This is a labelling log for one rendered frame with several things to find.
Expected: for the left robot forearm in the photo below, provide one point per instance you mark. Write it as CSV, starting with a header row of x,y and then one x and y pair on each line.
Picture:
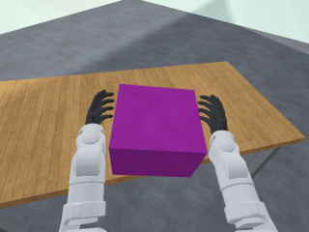
x,y
87,177

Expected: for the left robot hand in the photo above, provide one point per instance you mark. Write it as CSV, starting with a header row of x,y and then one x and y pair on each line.
x,y
95,110

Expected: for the table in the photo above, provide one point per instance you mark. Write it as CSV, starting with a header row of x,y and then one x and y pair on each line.
x,y
40,119

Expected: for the right robot forearm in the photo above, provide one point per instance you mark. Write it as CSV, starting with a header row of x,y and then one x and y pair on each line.
x,y
242,204

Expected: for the right robot hand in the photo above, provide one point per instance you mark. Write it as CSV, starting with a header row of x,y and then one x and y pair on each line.
x,y
217,120

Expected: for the carton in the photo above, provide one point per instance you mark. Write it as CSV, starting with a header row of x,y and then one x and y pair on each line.
x,y
156,131

